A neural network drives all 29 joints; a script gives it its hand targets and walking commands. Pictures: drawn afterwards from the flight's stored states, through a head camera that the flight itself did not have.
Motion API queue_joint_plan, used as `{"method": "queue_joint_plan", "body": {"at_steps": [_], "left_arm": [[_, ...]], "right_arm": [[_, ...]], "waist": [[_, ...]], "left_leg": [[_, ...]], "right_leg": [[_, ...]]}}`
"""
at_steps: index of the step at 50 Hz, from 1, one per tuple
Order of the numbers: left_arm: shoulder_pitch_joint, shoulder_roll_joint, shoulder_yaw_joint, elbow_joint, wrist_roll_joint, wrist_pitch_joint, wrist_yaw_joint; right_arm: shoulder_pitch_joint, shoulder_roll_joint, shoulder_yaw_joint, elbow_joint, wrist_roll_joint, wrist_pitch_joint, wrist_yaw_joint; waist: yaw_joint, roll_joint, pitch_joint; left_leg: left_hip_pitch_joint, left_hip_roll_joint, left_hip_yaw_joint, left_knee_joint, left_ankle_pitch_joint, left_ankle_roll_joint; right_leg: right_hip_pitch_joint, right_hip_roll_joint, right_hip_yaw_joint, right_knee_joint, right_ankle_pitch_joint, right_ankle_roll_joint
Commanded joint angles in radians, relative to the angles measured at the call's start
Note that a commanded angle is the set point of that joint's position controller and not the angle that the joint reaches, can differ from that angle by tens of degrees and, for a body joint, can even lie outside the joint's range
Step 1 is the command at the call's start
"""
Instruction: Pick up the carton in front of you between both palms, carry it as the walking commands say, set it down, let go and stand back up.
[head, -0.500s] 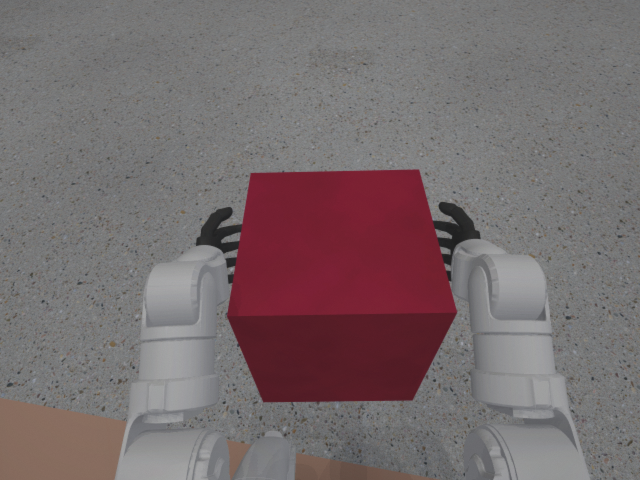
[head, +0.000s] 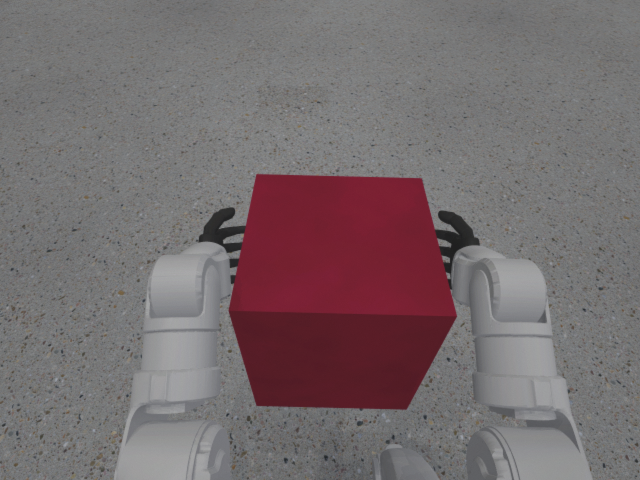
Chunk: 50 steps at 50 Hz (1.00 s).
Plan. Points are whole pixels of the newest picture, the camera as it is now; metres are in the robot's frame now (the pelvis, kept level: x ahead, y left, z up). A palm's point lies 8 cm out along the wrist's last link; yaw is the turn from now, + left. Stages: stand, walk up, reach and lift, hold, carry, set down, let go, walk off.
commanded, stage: carry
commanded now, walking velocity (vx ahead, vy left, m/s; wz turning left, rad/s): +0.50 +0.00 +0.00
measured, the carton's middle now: (335, 297) +0.35 -0.02 +0.02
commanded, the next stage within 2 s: none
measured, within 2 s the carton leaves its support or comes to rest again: neither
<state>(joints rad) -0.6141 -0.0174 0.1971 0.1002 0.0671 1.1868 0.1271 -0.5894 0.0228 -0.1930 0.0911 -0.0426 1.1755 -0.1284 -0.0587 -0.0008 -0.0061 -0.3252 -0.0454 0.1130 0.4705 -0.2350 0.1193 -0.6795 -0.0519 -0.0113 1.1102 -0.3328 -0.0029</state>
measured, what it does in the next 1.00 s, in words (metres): walks ahead: right foot, then left foot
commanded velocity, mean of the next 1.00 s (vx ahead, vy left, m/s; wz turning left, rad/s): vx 0.50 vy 0.00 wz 0.00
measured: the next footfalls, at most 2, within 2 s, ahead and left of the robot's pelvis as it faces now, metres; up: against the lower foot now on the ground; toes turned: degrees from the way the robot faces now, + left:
right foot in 0.26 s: +0.36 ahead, -0.12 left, +0.00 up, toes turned -7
left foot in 0.78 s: +0.67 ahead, +0.10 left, +0.00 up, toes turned +11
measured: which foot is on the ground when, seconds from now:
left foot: down 0.00-0.28, up 0.30-0.76, down 0.78-1.00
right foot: up 0.00-0.24, down 0.26-0.80, up 0.82-1.00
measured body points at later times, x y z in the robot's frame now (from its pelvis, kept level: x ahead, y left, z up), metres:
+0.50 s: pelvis +0.32 -0.05 +0.01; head +0.34 -0.06 +0.46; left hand +0.60 +0.12 +0.08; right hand +0.63 -0.18 +0.07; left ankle +0.32 +0.10 -0.67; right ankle +0.32 -0.11 -0.74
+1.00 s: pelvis +0.62 +0.02 +0.01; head +0.61 +0.04 +0.46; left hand +0.89 +0.17 +0.06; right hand +0.88 -0.14 +0.07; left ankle +0.63 +0.09 -0.74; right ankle +0.63 -0.13 -0.67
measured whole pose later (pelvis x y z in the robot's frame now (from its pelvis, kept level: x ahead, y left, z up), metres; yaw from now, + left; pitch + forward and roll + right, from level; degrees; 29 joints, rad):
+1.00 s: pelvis +0.62 +0.02 +0.01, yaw -1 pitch +4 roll -1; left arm -0.12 -0.13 0.10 -0.26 0.12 1.18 0.09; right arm -0.11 0.13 -0.10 -0.26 -0.10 1.18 -0.09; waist -0.02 -0.01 -0.12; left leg -0.25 0.03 0.22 0.35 -0.17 0.07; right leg -0.56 -0.11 -0.07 0.99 -0.25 0.01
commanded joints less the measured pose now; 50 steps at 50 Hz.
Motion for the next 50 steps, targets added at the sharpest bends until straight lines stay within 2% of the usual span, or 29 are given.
{"method": "queue_joint_plan", "body": {"at_steps": [1, 4, 9, 11, 12, 13, 14, 15, 16, 17, 18, 19, 21, 24, 28, 34, 36, 37, 38, 39, 40, 41, 42, 43, 44, 45, 46, 48, 50], "left_arm": [[-0.668, -1.088, -0.647, -0.154, -0.376, -0.045, -0.185], [-0.645, -1.054, -0.667, -0.183, -0.364, -0.039, -0.177], [-0.55, -1.026, -0.681, -0.196, -0.354, -0.003, -0.194], [-0.508, -1.033, -0.686, -0.193, -0.356, 0.013, -0.212], [-0.476, -1.039, -0.686, -0.188, -0.355, 0.018, -0.221], [-0.452, -1.046, -0.685, -0.191, -0.354, 0.021, -0.232], [-0.418, -1.046, -0.678, -0.196, -0.356, 0.026, -0.244], [-0.423, -1.028, -0.67, -0.182, -0.335, 0.023, -0.251], [-0.336, -1.067, -0.675, -0.169, -0.348, 0.022, -0.259], [-0.348, -1.095, -0.691, -0.226, -0.353, 0.017, -0.266], [-0.363, -1.124, -0.71, -0.281, -0.363, 0.014, -0.271], [-0.377, -1.14, -0.729, -0.337, -0.375, 0.009, -0.276], [-0.332, -1.141, -0.759, -0.411, -0.385, 0.001, -0.283], [-0.188, -1.106, -0.793, -0.475, -0.386, -0.005, -0.299], [-0.045, -1.038, -0.787, -0.501, -0.394, 0.007, -0.315], [0.027, -0.958, -0.767, -0.465, -0.356, 0.039, -0.311], [0.034, -0.949, -0.764, -0.444, -0.344, 0.044, -0.306], [0.033, -0.945, -0.765, -0.437, -0.342, 0.046, -0.305], [0.03, -0.942, -0.768, -0.432, -0.339, 0.047, -0.304], [0.027, -0.933, -0.772, -0.425, -0.335, 0.048, -0.303], [-0.002, -0.949, -0.786, -0.444, -0.344, 0.055, -0.302], [-0.022, -0.957, -0.793, -0.447, -0.352, 0.052, -0.307], [-0.052, -0.994, -0.806, -0.437, -0.362, 0.042, -0.309], [-0.059, -1.025, -0.809, -0.441, -0.371, 0.029, -0.312], [-0.058, -1.05, -0.816, -0.442, -0.371, 0.015, -0.312], [-0.051, -1.066, -0.822, -0.442, -0.368, 0.004, -0.31], [-0.039, -1.078, -0.827, -0.44, -0.362, -0.006, -0.306], [0.005, -1.09, -0.832, -0.436, -0.351, -0.022, -0.298], [0.032, -1.078, -0.835, -0.447, -0.34, -0.03, -0.29]], "right_arm": [[-0.788, 1.12, 0.69, -0.192, 0.487, -0.032, 0.258], [-0.746, 1.084, 0.693, -0.202, 0.479, -0.025, 0.261], [-0.595, 1.039, 0.672, -0.176, 0.422, 0.01, 0.266], [-0.533, 1.036, 0.666, -0.166, 0.392, 0.022, 0.269], [-0.508, 1.035, 0.665, -0.169, 0.38, 0.027, 0.272], [-0.485, 1.039, 0.67, -0.174, 0.37, 0.032, 0.275], [-0.477, 1.036, 0.678, -0.186, 0.365, 0.036, 0.279], [-0.48, 1.087, 0.691, -0.195, 0.364, 0.046, 0.282], [-0.449, 1.072, 0.69, -0.21, 0.359, 0.047, 0.285], [-0.449, 1.104, 0.704, -0.232, 0.361, 0.04, 0.287], [-0.439, 1.122, 0.714, -0.266, 0.359, 0.031, 0.285], [-0.412, 1.13, 0.724, -0.298, 0.356, 0.022, 0.282], [-0.336, 1.137, 0.747, -0.354, 0.341, 0.006, 0.271], [-0.182, 1.102, 0.777, -0.416, 0.293, -0.012, 0.252], [-0.051, 1.062, 0.794, -0.479, 0.284, 0.0, 0.246], [-0.021, 0.978, 0.798, -0.466, 0.311, 0.048, 0.271], [-0.021, 0.964, 0.791, -0.447, 0.318, 0.058, 0.279], [-0.014, 0.962, 0.787, -0.432, 0.319, 0.06, 0.283], [0.005, 0.961, 0.778, -0.41, 0.317, 0.06, 0.286], [0.02, 0.958, 0.77, -0.392, 0.312, 0.059, 0.29], [0.015, 0.946, 0.755, -0.365, 0.294, 0.05, 0.295], [0.032, 0.982, 0.759, -0.34, 0.304, 0.042, 0.297], [0.0, 1.007, 0.765, -0.373, 0.318, 0.033, 0.3], [-0.023, 1.045, 0.775, -0.387, 0.329, 0.023, 0.302], [-0.041, 1.071, 0.787, -0.404, 0.34, 0.013, 0.305], [-0.054, 1.088, 0.797, -0.418, 0.347, 0.003, 0.308], [-0.055, 1.094, 0.804, -0.425, 0.351, -0.005, 0.31], [-0.026, 1.083, 0.811, -0.432, 0.355, -0.013, 0.314], [0.001, 1.062, 0.814, -0.445, 0.356, -0.017, 0.318]], "waist": [[-0.006, 0.1, -0.473], [-0.012, 0.113, -0.448], [-0.004, 0.133, -0.373], [0.018, 0.171, -0.38], [0.044, 0.17, -0.418], [0.068, 0.135, -0.479], [0.084, 0.014, -0.55], [0.079, -0.243, -0.629], [0.087, -0.232, -0.586], [0.083, -0.181, -0.533], [0.078, -0.073, -0.495], [0.073, -0.043, -0.454], [0.072, -0.07, -0.452], [0.073, -0.106, -0.439], [0.073, -0.134, -0.365], [0.081, -0.151, -0.227], [0.077, -0.159, -0.204], [0.069, -0.15, -0.225], [0.053, -0.108, -0.276], [0.037, -0.041, -0.344], [0.029, 0.206, -0.432], [0.033, 0.327, -0.418], [0.036, 0.245, -0.391], [0.035, 0.149, -0.389], [0.042, 0.059, -0.361], [0.05, 0.054, -0.351], [0.052, 0.078, -0.351], [0.052, 0.123, -0.336], [0.048, 0.127, -0.31]], "left_leg": [[0.464, 0.28, -0.286, -0.121, 0.463, 0.09], [0.519, 0.254, -0.228, -0.101, 0.588, 0.067], [0.54, 0.217, -0.122, -0.095, 0.751, 0.019], [0.517, 0.213, -0.077, -0.025, 0.914, -0.023], [0.471, 0.201, -0.037, 0.084, 0.93, -0.057], [0.347, 0.183, -0.008, 0.228, 0.779, -0.089], [0.13, 0.165, -0.021, 0.413, 0.375, -0.108], [-0.245, 0.028, -0.054, 0.68, -0.185, -0.141], [-0.36, 0.023, -0.123, 0.803, -0.267, -0.123], [-0.387, 0.068, -0.138, 0.807, -0.223, -0.107], [-0.374, 0.101, -0.138, 0.762, -0.155, -0.109], [-0.351, 0.129, -0.131, 0.7, -0.114, -0.118], [-0.288, 0.137, -0.101, 0.587, -0.077, -0.136], [-0.297, 0.13, -0.049, 0.445, -0.049, -0.155], [-0.33, 0.13, -0.002, 0.265, 0.081, -0.159], [-0.282, 0.099, 0.061, 0.076, 0.186, -0.127], [-0.188, 0.09, 0.081, 0.019, 0.184, -0.109], [-0.076, 0.064, 0.112, -0.021, 0.177, -0.102], [0.107, 0.023, 0.155, -0.053, 0.141, -0.1], [0.331, 0.115, 0.039, -0.037, 0.062, -0.088], [0.552, 0.403, -0.436, -0.122, -0.09, 0.051], [0.584, 0.475, -0.665, -0.253, -0.003, 0.11], [0.54, 0.469, -0.569, -0.232, 0.076, 0.107], [0.474, 0.437, -0.48, -0.211, 0.119, 0.089], [0.383, 0.416, -0.388, -0.228, 0.113, 0.048], [0.31, 0.392, -0.315, -0.261, 0.045, 0.014], [0.271, 0.372, -0.253, -0.284, 0.002, 0.001], [0.245, 0.345, -0.176, -0.326, -0.041, -0.002], [0.269, 0.337, -0.14, -0.353, -0.016, 0.012]], "right_leg": [[-0.124, -0.01, -0.031, -0.088, 0.077, 0.014], [-0.137, 0.001, -0.057, -0.227, 0.174, 0.009], [0.017, 0.055, -0.148, -0.563, 0.347, -0.02], [0.199, 0.087, -0.19, -0.68, 0.385, -0.043], [0.372, 0.105, -0.216, -0.752, 0.406, -0.047], [0.605, 0.062, -0.183, -0.762, 0.411, -0.052], [0.844, -0.145, 0.064, -0.688, 0.447, -0.072], [1.15, -0.399, 0.471, -0.671, 0.484, -0.255], [1.083, -0.373, 0.544, -0.755, 0.384, -0.275], [1.012, -0.33, 0.447, -0.781, 0.377, -0.239], [0.933, -0.309, 0.359, -0.806, 0.399, -0.207], [0.851, -0.29, 0.285, -0.834, 0.429, -0.182], [0.783, -0.25, 0.179, -0.872, 0.397, -0.153], [0.785, -0.224, 0.09, -0.897, 0.437, -0.158], [0.801, -0.188, 0.013, -0.901, 0.504, -0.142], [0.788, -0.176, -0.06, -0.877, 0.592, -0.113], [0.767, -0.176, -0.081, -0.825, 0.658, -0.092], [0.737, -0.165, -0.114, -0.741, 0.715, -0.077], [0.668, -0.128, -0.166, -0.595, 0.718, -0.053], [0.507, -0.105, -0.175, -0.415, 0.527, -0.019], [0.215, 0.004, -0.156, -0.09, 0.242, 0.033], [0.02, 0.082, -0.073, 0.071, -0.136, 0.029], [-0.023, 0.016, -0.002, 0.174, -0.145, 0.002], [-0.02, -0.026, 0.014, 0.192, -0.108, -0.016], [0.004, -0.071, 0.026, 0.126, -0.038, -0.019], [0.048, -0.092, 0.026, 0.049, 0.02, -0.015], [0.083, -0.085, -0.001, 0.007, 0.061, -0.008], [0.093, -0.081, -0.037, -0.1, 0.104, 0.009], [0.059, -0.08, -0.064, -0.224, 0.149, 0.029]]}}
